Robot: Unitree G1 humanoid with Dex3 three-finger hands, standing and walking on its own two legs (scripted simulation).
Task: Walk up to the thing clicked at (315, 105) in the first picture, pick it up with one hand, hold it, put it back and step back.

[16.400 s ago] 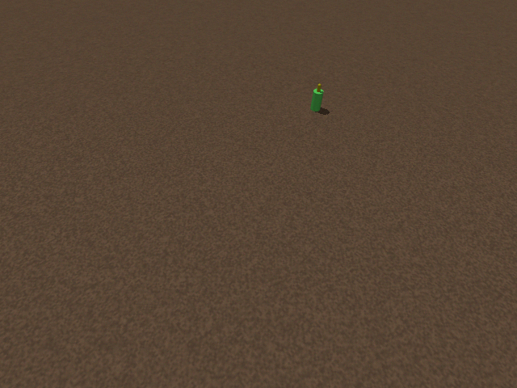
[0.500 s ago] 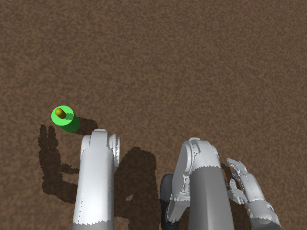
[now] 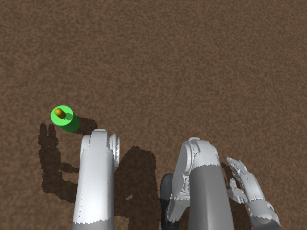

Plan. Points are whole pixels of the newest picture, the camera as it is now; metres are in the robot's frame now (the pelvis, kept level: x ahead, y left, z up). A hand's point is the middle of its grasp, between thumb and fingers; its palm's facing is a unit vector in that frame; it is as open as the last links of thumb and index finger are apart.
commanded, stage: go down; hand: left
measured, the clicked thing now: (65, 118) +0.37 +0.30 -0.27
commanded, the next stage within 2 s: none
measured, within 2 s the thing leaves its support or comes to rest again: neither
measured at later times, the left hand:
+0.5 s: hand out of the picture +0.27 +0.47 +0.02, palm faces +0.32 -0.95 -0.02, open 17.4 cm
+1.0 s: hand out of the picture +0.27 +0.47 +0.02, palm faces +0.32 -0.95 -0.02, open 17.5 cm
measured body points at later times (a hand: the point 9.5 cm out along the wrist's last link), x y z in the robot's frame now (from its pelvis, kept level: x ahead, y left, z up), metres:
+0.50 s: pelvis +0.00 +0.00 +0.00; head +0.20 +0.10 +0.39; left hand +0.25 +0.52 +0.02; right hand +0.24 -0.25 -0.09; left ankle +0.08 +0.13 -0.32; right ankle +0.10 -0.12 -0.32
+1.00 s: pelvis +0.00 +0.00 +0.00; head +0.20 +0.10 +0.39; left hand +0.25 +0.52 +0.02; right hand +0.23 -0.26 -0.09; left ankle +0.08 +0.13 -0.32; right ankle +0.10 -0.12 -0.32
